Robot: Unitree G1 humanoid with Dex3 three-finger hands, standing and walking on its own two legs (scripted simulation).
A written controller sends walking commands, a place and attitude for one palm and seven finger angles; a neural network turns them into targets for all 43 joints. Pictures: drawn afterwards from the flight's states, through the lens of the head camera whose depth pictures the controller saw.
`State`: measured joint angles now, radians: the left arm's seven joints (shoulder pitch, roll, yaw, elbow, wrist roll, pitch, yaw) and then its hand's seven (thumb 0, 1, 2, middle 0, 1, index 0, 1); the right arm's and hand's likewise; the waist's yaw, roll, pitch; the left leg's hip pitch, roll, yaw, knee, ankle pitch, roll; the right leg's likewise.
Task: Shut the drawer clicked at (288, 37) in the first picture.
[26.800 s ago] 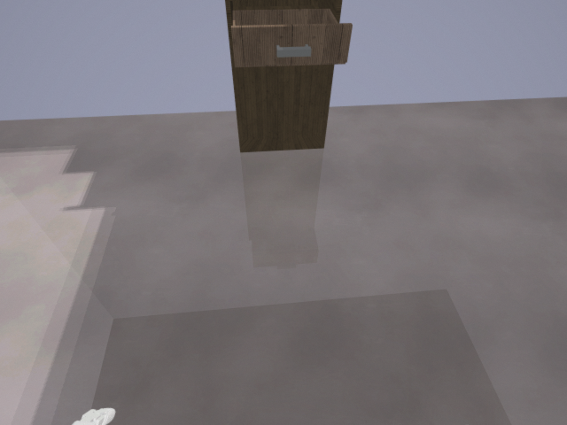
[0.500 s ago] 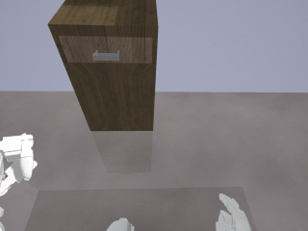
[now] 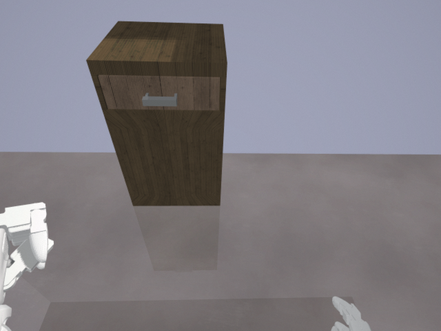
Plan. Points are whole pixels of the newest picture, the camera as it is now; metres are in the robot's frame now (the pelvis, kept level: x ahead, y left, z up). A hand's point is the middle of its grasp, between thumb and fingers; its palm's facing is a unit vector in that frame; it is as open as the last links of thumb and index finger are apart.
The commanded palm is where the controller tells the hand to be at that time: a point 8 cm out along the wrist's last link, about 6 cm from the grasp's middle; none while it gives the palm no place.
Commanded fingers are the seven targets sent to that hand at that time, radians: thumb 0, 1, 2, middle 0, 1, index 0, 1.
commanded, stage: stop stepping back and stand still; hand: left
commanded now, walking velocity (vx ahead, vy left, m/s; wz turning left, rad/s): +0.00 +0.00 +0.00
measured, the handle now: (160, 98) +0.92 +0.27 -0.05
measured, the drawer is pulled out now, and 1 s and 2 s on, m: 0.00 0.00 0.00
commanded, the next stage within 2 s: let the arm hang, fingers relaxed in 0.04 s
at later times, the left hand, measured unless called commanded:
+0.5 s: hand out of the picture +0.06 +0.19 -0.17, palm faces +0.04 -0.98 -0.22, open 3.4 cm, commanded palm none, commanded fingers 0.00 0.90 0.90 -0.64 -0.78 -0.64 -0.78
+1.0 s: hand out of the picture +0.02 +0.19 -0.16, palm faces +0.01 -0.97 -0.23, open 7.2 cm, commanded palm none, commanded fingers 0.00 0.90 0.90 -0.20 -0.30 -0.20 -0.30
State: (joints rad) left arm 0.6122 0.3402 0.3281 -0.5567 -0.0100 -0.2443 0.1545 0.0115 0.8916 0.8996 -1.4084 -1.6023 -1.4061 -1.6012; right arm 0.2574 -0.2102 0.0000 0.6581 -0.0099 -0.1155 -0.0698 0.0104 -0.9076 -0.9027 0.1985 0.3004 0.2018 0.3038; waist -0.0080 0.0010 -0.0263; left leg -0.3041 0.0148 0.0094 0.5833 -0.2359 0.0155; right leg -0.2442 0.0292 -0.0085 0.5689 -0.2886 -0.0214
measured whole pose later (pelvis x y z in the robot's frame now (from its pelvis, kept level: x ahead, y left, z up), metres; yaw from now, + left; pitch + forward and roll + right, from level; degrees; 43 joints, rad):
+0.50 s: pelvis +0.00 -0.01 +0.00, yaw +2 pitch -1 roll -1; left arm 0.28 0.24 0.03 0.85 0.02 0.03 0.03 0.01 0.91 0.90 -0.99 -1.26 -0.99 -1.18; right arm 0.26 -0.21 -0.01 0.95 -0.03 0.03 -0.01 0.01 -0.91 -0.90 0.20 0.30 0.20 0.30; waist -0.01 -0.06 0.07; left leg -0.30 0.00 -0.03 0.55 -0.22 0.00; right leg -0.23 0.03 -0.03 0.53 -0.28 -0.03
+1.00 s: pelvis +0.01 +0.01 +0.01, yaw +0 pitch -2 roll +0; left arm 0.25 0.18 0.00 1.13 0.01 0.00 0.02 0.00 0.91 0.90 -0.23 -0.34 -0.23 -0.34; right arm 0.26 -0.16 -0.01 1.11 -0.02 0.01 -0.02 0.00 -0.91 -0.90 0.20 0.30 0.20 0.30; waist -0.01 0.02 0.04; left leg -0.21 -0.01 0.01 0.41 -0.16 0.01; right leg -0.17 0.01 0.00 0.43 -0.22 -0.01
